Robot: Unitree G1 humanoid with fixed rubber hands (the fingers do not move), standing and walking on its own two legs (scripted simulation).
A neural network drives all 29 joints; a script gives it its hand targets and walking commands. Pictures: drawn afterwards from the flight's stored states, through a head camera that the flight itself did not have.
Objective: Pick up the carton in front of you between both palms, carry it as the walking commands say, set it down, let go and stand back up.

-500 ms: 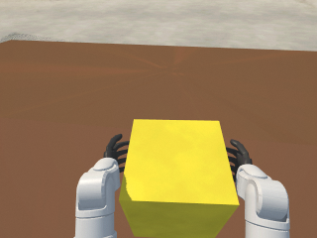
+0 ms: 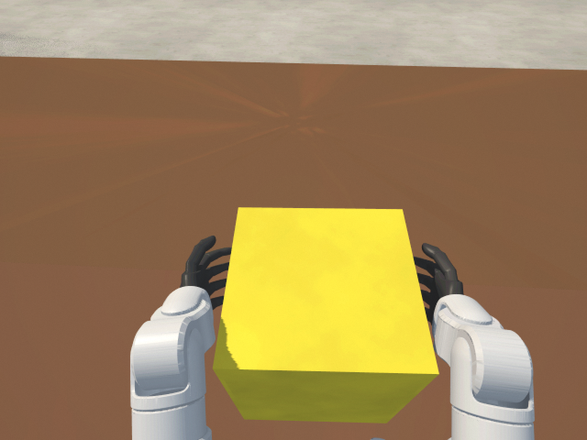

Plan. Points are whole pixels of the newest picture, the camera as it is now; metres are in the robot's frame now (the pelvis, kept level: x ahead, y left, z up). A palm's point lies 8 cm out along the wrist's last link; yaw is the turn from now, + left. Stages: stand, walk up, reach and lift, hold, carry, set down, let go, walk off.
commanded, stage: carry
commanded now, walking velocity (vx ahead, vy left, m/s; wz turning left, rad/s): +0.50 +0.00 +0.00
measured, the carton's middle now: (317, 322) +0.28 -0.01 +0.01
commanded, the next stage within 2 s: none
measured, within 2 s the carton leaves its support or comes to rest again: neither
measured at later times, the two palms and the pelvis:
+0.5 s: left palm (204, 137) +0.61 +0.18 +0.09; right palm (364, 132) +0.62 -0.12 +0.08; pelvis +0.36 +0.01 -0.01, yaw +3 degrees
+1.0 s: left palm (210, 33) +1.03 +0.21 +0.11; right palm (326, 33) +1.03 -0.08 +0.11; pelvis +0.68 +0.06 -0.02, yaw +3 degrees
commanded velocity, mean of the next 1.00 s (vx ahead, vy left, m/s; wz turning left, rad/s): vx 0.50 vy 0.00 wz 0.00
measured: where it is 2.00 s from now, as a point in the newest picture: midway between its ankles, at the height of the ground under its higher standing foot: (271, 207)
